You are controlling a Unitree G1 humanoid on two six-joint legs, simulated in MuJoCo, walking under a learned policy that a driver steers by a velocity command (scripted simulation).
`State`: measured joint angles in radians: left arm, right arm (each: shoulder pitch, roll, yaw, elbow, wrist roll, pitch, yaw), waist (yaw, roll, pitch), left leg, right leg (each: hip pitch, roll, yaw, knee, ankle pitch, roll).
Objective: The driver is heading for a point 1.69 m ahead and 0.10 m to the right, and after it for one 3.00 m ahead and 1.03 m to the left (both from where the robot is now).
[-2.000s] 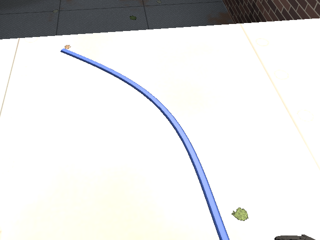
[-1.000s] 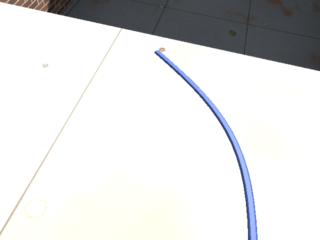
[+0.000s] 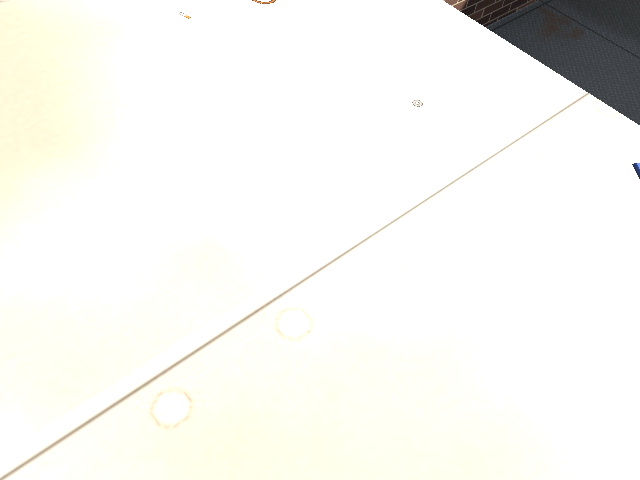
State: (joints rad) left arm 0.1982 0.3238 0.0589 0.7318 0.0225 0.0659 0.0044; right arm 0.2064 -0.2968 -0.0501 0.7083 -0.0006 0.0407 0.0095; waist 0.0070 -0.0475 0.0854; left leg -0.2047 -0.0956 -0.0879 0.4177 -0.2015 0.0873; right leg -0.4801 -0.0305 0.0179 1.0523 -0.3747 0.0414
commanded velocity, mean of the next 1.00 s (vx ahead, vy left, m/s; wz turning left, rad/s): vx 0.23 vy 0.00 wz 0.10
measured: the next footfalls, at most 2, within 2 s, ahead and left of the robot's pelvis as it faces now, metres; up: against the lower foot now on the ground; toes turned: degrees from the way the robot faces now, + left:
right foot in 0.36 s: +0.07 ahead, -0.12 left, +0.00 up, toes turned +11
left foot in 0.80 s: +0.21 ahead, +0.13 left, +0.00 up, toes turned +8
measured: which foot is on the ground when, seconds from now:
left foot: down 0.00-0.36, up 0.38-0.78, down 0.80-1.00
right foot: up 0.00-0.34, down 0.36-0.80, up 0.82-1.00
